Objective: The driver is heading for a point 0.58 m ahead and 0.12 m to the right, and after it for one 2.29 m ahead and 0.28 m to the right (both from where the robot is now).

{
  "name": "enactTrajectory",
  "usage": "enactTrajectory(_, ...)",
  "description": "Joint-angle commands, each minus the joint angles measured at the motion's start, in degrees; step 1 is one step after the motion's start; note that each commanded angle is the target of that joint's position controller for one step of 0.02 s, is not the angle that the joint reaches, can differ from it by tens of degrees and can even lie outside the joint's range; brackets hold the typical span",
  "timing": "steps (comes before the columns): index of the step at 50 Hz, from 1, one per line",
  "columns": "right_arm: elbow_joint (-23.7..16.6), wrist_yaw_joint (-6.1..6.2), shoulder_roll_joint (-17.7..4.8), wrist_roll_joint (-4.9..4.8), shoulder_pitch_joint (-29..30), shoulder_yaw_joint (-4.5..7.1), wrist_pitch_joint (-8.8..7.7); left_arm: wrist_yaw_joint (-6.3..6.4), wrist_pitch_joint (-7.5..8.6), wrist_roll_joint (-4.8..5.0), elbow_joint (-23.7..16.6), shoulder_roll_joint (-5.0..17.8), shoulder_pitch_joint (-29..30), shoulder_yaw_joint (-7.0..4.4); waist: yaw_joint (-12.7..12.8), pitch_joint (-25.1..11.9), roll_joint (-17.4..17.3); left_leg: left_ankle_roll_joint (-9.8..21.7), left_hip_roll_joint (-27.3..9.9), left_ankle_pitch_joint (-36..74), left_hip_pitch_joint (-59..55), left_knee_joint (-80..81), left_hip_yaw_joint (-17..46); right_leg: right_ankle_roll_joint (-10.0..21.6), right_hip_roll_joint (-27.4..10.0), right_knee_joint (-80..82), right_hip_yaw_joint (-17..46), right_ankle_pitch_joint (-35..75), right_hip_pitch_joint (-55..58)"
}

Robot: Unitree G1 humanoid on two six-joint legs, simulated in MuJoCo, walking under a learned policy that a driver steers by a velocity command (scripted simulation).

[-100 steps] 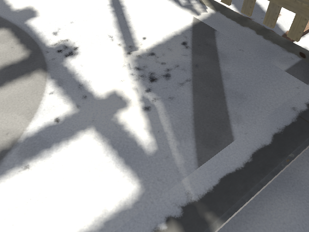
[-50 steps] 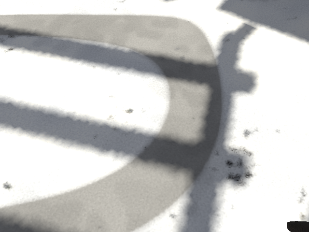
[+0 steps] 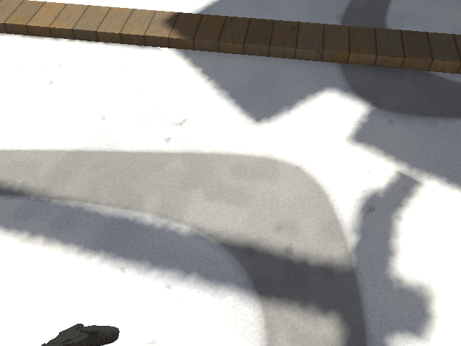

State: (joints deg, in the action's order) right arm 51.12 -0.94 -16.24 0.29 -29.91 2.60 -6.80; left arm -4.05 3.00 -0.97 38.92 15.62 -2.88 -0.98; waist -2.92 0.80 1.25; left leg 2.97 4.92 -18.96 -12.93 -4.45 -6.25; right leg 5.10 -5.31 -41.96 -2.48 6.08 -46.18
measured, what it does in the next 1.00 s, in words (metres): walks ahead: right foot, then left foot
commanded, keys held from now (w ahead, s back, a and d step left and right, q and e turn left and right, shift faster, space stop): w+e+shift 0.44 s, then w+q+shift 0.56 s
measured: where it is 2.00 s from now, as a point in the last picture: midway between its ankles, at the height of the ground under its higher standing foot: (230, 35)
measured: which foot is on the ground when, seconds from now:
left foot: down 0.00-0.12, up 0.14-0.52, down 0.54-0.94, up 0.96-1.00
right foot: up 0.00-0.10, down 0.12-0.56, up 0.58-0.92, down 0.94-1.00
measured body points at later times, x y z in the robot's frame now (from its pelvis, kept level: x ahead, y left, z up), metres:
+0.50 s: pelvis +0.50 -0.05 +0.00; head +0.53 -0.06 +0.45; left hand +0.56 +0.25 -0.12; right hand +0.70 -0.33 -0.04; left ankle +0.74 +0.03 -0.70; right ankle +0.29 -0.07 -0.72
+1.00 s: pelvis +0.96 -0.19 +0.00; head +0.98 -0.19 +0.44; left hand +1.26 -0.03 -0.05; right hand +0.85 -0.45 -0.13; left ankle +0.78 -0.02 -0.65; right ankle +1.02 -0.32 -0.72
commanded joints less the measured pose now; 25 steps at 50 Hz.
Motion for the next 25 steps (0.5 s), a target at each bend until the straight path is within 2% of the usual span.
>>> enactTrajectory(1,-3.8,0.66,-8.2,0.12,4.9,1.29,-1.66,-0.14,0.35,-0.09,-1.7,2.3,1.7,-0.07,3.3,6.4,-2.8,3.0,-14.3,54.8,12.5,2.9,-3.7,2.9,5.5,4.8,-5.7,4.8,16.6)
enactTrajectory(2,-3.6,1.45,-9.7,0.9,3.8,1.59,-0.9,0.15,0.18,-0.34,-1.1,3.5,0.6,-0.37,3.8,3.4,-5.1,1.9,-14.7,68.1,7.2,-2.7,-4.4,3.6,8.4,4.6,-7.7,0.0,18.2)
enactTrajectory(3,-3.4,2.26,-11.3,1.89,3.7,1.91,0.21,0.42,0.1,-0.42,-0.1,4.8,-3.9,-0.81,6.5,-0.4,-7.1,1.0,-15.8,79.0,4.0,-12.3,-4.8,4.6,10.7,4.2,-8.3,-4.7,22.4)
enactTrajectory(4,-3.8,2.91,-12.8,2.88,5.3,2.38,1.55,0.79,0.04,-0.21,2.6,6.8,-14.1,-1.76,11.5,-6.0,-8.9,0.7,-16.7,85.2,3.9,-26.2,-4.7,5.6,12.9,3.4,-7.9,-9.6,31.6)
enactTrajectory(5,-4.8,3.3,-13.6,3.2,8.1,2.63,2.54,1.42,-0.08,-0.33,6.4,9.3,-26.4,-3.14,17.4,-11.2,-7.7,0.6,-16.0,81.1,8.6,-44.3,-5.3,7.2,12.9,7.0,-5.7,-12.2,44.0)
enactTrajectory(6,-5.3,2.91,-11.2,3.35,8.6,2.11,2.19,2.55,-0.9,-0.59,7.8,13.1,-31.0,-4.96,17.4,-12.7,-3.7,0.5,-11.3,49.9,22.1,-65.5,-4.5,9.0,7.9,4.9,3.3,-22.7,55.4)
enactTrajectory(7,-10.6,0.84,-2.7,0.66,3.4,-0.14,0.91,2.86,-1.85,-1.34,6.3,20.2,-24.4,-6.86,6.8,-16.5,20.4,-4.0,0.2,-7.5,52.8,-90.2,1.0,21.9,-9.0,14.2,40.2,-28.5,72.4)
enactTrajectory(8,-12.2,1.3,-6.3,1.32,10.0,-0.38,-0.36,2.62,-2.01,0.04,4.4,17.9,-22.8,-7.22,10.7,-20.1,6.5,-2.1,-1.6,-3.1,58.1,-91.7,11.1,21.8,-8.9,23.2,50.5,-29.2,72.0)
enactTrajectory(9,-13.5,1.33,-6.8,1.29,14.7,-0.66,-1.22,3.11,-1.61,0.22,5.6,16.0,-22.2,-6.84,9.4,-12.1,0.5,-1.5,-4.9,0.5,59.2,-86.5,12.5,19.1,-8.2,25.7,45.1,-27.8,64.2)
enactTrajectory(10,-13.7,1.34,-6.1,1.71,15.7,-1.19,-1.64,3.25,-1.35,0.17,6.7,12.8,-21.3,-6.21,6.5,-6.1,-5.2,-1.1,-7.5,2.0,56.4,-79.0,12.0,16.4,-6.2,27.2,40.1,-24.1,54.1)
enactTrajectory(11,-14.5,1.23,-5.3,2.68,17.3,-1.57,-0.98,3.66,-0.79,0.34,6.8,11.4,-20.0,-5.72,4.7,-2.6,-5.5,-1.7,-9.1,0.7,53.9,-75.2,12.2,15.4,-3.8,27.6,35.5,-20.6,46.3)
enactTrajectory(12,-14.7,1.11,-4.9,3.72,16.9,-1.83,0.4,3.82,-0.36,0.44,6.9,9.2,-18.7,-4.84,2.2,-0.4,-5.5,-2.7,-9.8,-0.3,50.7,-72.2,12.1,14.8,-1.4,28.2,32.0,-18.1,39.4)
enactTrajectory(13,-15.0,1.03,-4.5,4.17,16.8,-1.98,1.74,3.69,0.16,0.72,6.7,8.7,-18.3,-4.5,0.9,0.7,-4.8,-3.7,-10.6,-2.1,49.5,-68.9,11.7,14.8,0.3,29.0,29.5,-17.6,34.9)
enactTrajectory(14,-15.7,0.93,-4.2,4.31,17.7,-2.19,2.7,3.49,0.75,0.87,6.5,9.4,-18.3,-4.59,0.4,1.8,-4.3,-4.6,-11.2,-3.5,48.6,-64.4,10.8,15.0,1.3,30.2,27.9,-17.8,31.0)
enactTrajectory(16,-19.4,0.39,-3.6,3.74,25.8,-2.88,3.11,3.36,1.47,0.79,5.8,10.7,-18.0,-4.94,1.7,5.7,-3.1,-6.2,-11.4,3.8,46.6,-52.8,8.0,14.7,3.5,34.1,25.6,-15.7,23.4)
enactTrajectory(18,-21.3,-0.32,-2.8,2.53,31.7,-3.51,2.86,3.11,1.79,0.84,5.3,11.2,-18.3,-5.47,4.0,6.5,-1.2,-6.7,-10.3,16.8,41.8,-40.6,6.9,11.9,6.0,35.0,23.3,-12.0,21.3)
enactTrajectory(19,-21.5,-0.49,-2.7,1.99,32.8,-3.57,2.75,2.89,1.9,1.11,5.4,11.6,-19.0,-5.78,5.1,5.5,-0.4,-6.4,-9.2,22.4,39.0,-36.2,6.5,10.5,6.3,34.6,23.0,-7.8,22.5)
enactTrajectory(20,-21.6,-0.56,-3.0,1.59,33.3,-3.47,2.64,2.73,1.98,1.51,5.6,12.2,-19.9,-6.04,6.1,4.2,0.1,-5.9,-8.3,26.2,36.4,-33.5,6.3,9.4,5.7,34.1,23.4,-3.9,24.4)
enactTrajectory(22,-22.0,-0.34,-4.5,1.29,34.4,-2.99,2.47,2.88,1.81,1.7,5.8,13.0,-21.4,-6.46,7.2,2.8,1.0,-5.1,-7.1,26.5,34.8,-29.0,6.9,7.8,4.4,31.2,24.7,1.8,31.0)
enactTrajectory(23,-21.5,-0.25,-4.9,1.6,33.3,-2.77,2.3,3.28,1.79,1.59,6.4,12.8,-22.1,-6.37,7.0,1.8,0.9,-4.2,-6.7,26.1,34.3,-26.1,6.4,7.0,3.5,29.7,23.9,5.8,35.9)
enactTrajectory(24,-20.4,0.02,-5.8,2.04,31.0,-2.28,2.07,3.65,1.94,1.39,7.2,12.9,-23.3,-6.2,6.6,0.0,0.8,-3.1,-5.5,24.3,32.4,-24.9,5.4,6.1,2.6,26.2,23.1,15.0,41.0)
enactTrajectory(25,-18.7,0.58,-7.6,2.04,25.7,-1.23,1.87,3.77,2.04,0.69,7.8,14.4,-23.7,-6.31,4.3,-3.6,1.3,-1.7,-3.5,18.8,28.7,-25.2,4.1,5.0,1.7,19.3,21.7,26.2,46.0)
Next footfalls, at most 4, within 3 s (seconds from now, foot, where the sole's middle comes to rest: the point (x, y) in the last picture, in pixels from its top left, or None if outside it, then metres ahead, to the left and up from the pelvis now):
0.12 right None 0.33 -0.08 -0.76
0.54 left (233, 250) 0.78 -0.01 -0.76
0.94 right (319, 178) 1.05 -0.33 -0.76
1.36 left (250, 103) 1.48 -0.12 -0.76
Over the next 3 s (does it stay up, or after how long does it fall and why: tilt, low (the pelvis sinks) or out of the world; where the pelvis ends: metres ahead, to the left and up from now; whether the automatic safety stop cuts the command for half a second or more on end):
stays up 2.45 -0.17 0.01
